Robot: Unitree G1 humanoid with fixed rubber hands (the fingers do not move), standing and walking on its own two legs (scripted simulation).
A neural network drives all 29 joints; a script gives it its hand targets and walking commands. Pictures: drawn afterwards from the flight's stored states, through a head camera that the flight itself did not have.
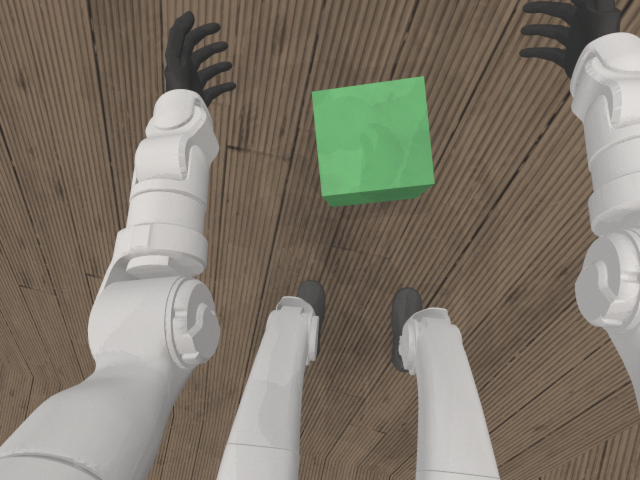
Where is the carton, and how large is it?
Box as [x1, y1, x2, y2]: [312, 76, 434, 206]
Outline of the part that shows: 423,76 312,92 322,196 332,206 416,197 434,183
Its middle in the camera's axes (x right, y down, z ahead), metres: +0.11 -0.19 +0.84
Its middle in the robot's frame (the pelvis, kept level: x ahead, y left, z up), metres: +0.54 +0.01 -0.53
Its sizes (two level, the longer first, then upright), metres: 0.210 0.200 0.250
